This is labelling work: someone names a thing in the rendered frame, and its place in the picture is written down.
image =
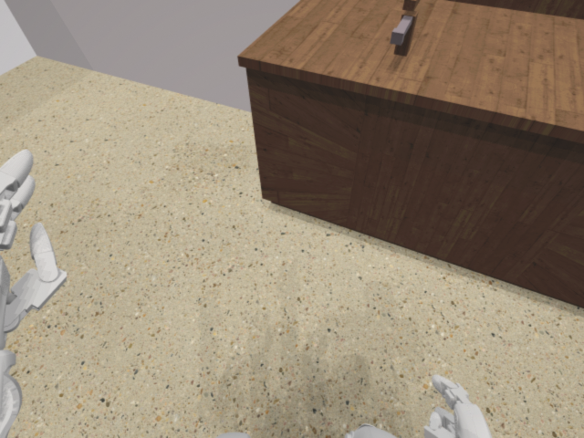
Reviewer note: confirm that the right robot hand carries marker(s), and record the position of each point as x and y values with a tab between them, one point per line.
467	421

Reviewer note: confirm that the tap lever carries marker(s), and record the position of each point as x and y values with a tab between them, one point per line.
398	33

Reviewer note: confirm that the counter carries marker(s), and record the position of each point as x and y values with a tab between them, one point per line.
465	143

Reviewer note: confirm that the left robot hand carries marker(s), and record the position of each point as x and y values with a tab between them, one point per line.
35	287

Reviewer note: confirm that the robot left forearm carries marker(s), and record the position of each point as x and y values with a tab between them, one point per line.
10	393

